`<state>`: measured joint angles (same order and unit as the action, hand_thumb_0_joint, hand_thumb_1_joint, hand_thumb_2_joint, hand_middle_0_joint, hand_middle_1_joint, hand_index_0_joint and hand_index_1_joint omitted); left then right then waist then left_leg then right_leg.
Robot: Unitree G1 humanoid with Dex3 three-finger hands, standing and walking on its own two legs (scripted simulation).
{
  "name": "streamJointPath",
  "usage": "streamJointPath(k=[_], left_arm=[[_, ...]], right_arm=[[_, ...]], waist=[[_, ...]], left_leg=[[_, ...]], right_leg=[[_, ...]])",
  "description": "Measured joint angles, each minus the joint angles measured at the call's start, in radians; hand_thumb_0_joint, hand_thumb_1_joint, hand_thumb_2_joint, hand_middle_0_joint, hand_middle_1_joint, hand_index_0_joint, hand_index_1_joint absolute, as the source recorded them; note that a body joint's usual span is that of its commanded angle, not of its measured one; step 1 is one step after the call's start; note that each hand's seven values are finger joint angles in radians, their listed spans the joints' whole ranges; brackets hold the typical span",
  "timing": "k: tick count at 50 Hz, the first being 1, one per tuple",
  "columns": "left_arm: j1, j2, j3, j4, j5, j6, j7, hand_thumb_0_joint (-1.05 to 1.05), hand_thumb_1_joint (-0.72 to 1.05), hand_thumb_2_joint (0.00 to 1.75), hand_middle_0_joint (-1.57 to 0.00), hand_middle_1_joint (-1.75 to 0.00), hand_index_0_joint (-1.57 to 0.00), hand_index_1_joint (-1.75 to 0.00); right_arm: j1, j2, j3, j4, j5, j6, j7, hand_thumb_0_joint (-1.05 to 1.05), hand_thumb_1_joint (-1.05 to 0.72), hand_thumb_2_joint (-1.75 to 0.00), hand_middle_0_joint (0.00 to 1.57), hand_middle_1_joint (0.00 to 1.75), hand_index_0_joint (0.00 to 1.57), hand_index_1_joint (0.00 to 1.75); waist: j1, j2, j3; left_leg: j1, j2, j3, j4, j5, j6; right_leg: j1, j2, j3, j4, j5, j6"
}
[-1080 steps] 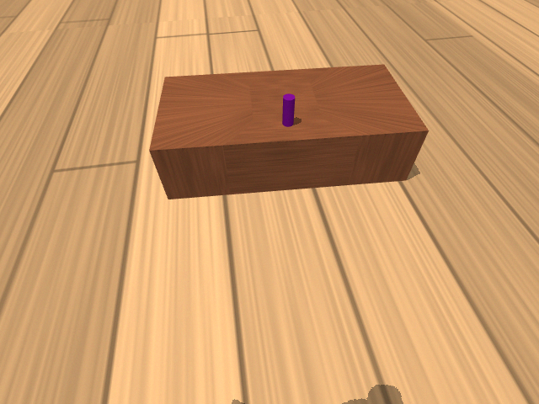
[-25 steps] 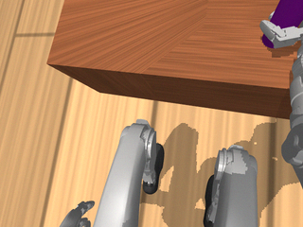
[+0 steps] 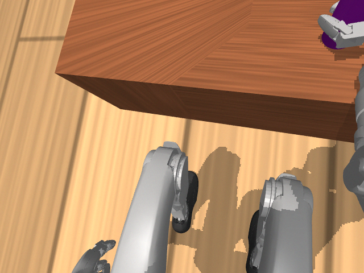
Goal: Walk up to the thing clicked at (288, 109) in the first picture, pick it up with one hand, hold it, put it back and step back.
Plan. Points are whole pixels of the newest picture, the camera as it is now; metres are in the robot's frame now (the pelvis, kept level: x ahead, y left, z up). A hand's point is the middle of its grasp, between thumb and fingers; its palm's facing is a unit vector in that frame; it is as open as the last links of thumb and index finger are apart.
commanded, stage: open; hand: right
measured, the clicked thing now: (355, 7) +0.59 -0.15 +0.01
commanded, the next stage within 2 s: withdraw in 0.32 s
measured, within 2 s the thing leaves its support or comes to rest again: neither
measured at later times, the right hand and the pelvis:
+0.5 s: hand (350, 12) +0.60 -0.15 +0.00, palm faces +0.02 +1.00 -0.05, open 13.7 cm; pelvis +0.00 +0.00 +0.00, yaw +0 degrees
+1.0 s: hand out of the picture +0.64 -0.26 +0.13, palm faces +0.16 +0.97 -0.19, open 16.9 cm; pelvis +0.01 +0.00 +0.08, yaw +1 degrees
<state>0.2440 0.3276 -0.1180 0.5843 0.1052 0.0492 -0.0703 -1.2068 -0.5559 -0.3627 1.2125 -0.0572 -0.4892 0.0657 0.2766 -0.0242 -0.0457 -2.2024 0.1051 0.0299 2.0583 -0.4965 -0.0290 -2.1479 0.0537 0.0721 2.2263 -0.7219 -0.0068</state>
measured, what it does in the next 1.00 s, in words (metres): rises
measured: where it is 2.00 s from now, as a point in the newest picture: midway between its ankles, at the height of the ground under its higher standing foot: (218, 233)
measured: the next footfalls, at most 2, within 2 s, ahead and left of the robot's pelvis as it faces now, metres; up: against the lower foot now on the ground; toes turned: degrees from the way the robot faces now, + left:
none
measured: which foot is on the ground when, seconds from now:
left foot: down 0.00-1.00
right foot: down 0.00-1.00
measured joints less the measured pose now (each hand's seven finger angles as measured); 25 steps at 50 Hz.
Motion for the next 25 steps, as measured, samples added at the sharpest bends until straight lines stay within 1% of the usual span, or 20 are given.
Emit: streamJointPath(k=[5, 10, 17, 25], left_arm=[[0.001, 0.002, 0.001, 0.0, -0.001, 0.0, 0.001, 0.0, 0.91, 0.89, -0.2, -0.31, -0.21, -0.3], [0.0, 0.002, 0.001, -0.001, -0.005, -0.001, 0.002, 0.0, 0.9, 0.9, -0.2, -0.31, -0.21, -0.3], [0.005, 0.001, 0.002, -0.003, -0.003, -0.001, 0.002, 0.0, 0.89, 0.91, -0.2, -0.31, -0.2, -0.31], [0.005, 0.001, 0.001, -0.005, -0.004, 0.004, 0.001, 0.0, 0.89, 0.9, -0.2, -0.31, -0.2, -0.31]], right_arm=[[0.002, 0.003, 0.014, 0.0, 0.0, 0.016, 0.006, 0.0, 0.2, -0.78, 0.99, 0.93, 0.98, 0.92], [0.003, 0.01, 0.017, -0.003, 0.006, 0.022, 0.005, 0.0, 0.24, -0.57, 0.95, 0.77, 0.94, 0.76], [0.014, 0.014, 0.012, -0.025, 0.009, 0.021, 0.0, -0.01, 0.34, -0.36, 0.77, 0.55, 0.77, 0.55], [0.029, 0.015, 0.003, -0.042, 0.008, 0.025, 0.005, -0.01, 0.37, -0.28, 0.54, 0.4, 0.55, 0.4]], waist=[[-0.003, -0.001, -0.003], [-0.002, -0.001, -0.003], [-0.001, -0.001, -0.001], [-0.003, -0.006, 0.001]], left_leg=[[0.003, 0.001, -0.001, 0.001, -0.001, -0.002], [0.002, 0.001, -0.002, -0.002, -0.001, -0.004], [0.003, 0.001, -0.004, -0.003, -0.007, -0.005], [0.01, 0.001, -0.003, -0.003, -0.014, -0.003]], right_leg=[[0.001, 0.001, -0.001, 0.002, 0.0, -0.002], [-0.001, 0.001, -0.002, -0.001, 0.0, -0.004], [0.002, 0.001, -0.004, -0.003, -0.006, -0.004], [0.011, 0.001, -0.003, -0.007, -0.012, -0.002]])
